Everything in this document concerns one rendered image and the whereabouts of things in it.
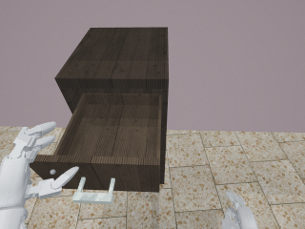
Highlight drawer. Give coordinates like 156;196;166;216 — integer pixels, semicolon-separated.
29;93;162;193

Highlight right robot hand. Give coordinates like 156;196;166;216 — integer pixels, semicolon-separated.
221;190;258;229

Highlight cabinet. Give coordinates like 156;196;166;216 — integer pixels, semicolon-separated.
54;27;169;184

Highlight left robot hand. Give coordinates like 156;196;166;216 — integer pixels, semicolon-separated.
0;121;79;208

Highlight robot left forearm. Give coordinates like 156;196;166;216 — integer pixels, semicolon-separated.
0;206;29;229

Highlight handle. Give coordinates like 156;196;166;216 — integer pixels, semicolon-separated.
72;177;115;204

